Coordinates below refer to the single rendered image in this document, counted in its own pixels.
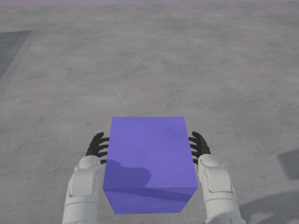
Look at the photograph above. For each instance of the right robot forearm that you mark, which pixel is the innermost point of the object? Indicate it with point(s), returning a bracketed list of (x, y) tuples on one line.
[(218, 192)]

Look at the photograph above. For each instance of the left robot hand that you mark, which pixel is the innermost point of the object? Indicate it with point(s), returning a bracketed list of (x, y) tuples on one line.
[(94, 147)]

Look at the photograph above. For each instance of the right robot hand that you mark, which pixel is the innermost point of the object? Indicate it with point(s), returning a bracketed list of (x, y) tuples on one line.
[(201, 146)]

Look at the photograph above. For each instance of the carton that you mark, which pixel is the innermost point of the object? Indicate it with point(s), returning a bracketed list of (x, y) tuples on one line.
[(149, 168)]

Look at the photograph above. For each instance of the left robot forearm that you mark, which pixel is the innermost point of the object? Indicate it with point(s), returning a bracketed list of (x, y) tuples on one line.
[(83, 192)]

